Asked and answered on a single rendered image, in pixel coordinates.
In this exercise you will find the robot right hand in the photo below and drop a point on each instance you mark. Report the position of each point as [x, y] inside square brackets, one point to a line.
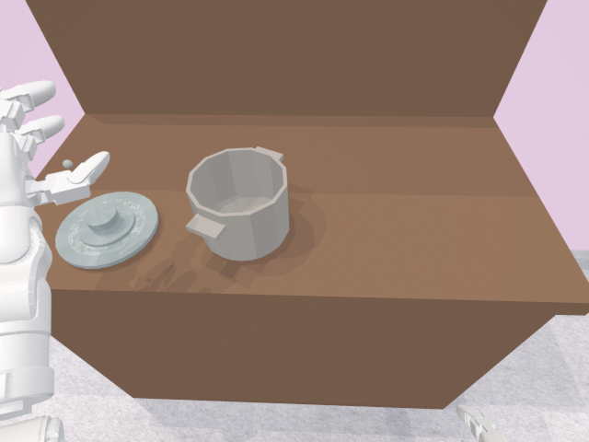
[481, 426]

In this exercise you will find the robot left upper arm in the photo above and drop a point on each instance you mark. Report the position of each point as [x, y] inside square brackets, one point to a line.
[39, 429]

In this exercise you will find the pot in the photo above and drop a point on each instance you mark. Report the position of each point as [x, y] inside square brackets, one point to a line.
[239, 198]

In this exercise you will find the lid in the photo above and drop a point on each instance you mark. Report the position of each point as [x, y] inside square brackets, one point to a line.
[82, 247]

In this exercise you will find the robot left hand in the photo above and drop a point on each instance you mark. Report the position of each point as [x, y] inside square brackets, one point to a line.
[18, 145]

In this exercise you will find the robot left forearm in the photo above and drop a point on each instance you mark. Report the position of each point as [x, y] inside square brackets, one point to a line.
[25, 312]

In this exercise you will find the table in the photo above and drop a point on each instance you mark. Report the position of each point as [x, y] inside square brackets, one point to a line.
[419, 254]

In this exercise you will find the knob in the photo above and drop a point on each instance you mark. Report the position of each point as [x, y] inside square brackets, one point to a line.
[101, 217]

